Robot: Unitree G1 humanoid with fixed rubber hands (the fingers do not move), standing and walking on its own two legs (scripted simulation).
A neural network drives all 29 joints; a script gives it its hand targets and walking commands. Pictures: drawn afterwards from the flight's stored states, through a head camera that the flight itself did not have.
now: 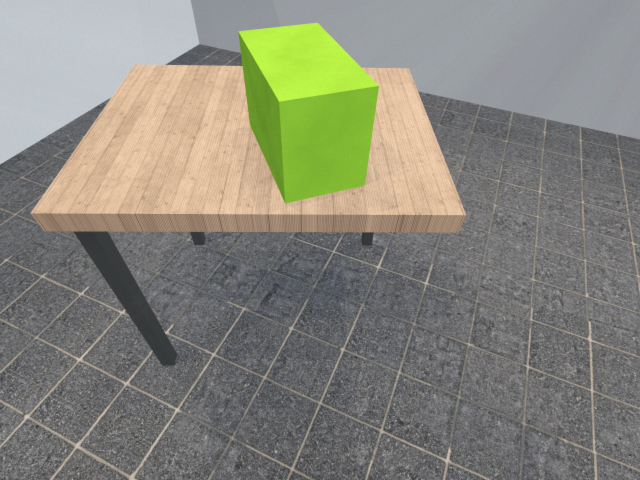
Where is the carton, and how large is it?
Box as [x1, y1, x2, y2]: [238, 23, 378, 202]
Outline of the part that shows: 317,23 238,31 250,125 285,202 364,185 378,85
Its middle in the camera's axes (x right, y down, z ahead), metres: -0.03 -0.27 +0.78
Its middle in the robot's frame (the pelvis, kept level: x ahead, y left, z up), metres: +0.79 +0.06 +0.07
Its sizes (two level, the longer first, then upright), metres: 0.298 0.171 0.212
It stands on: a table, 0.74 m high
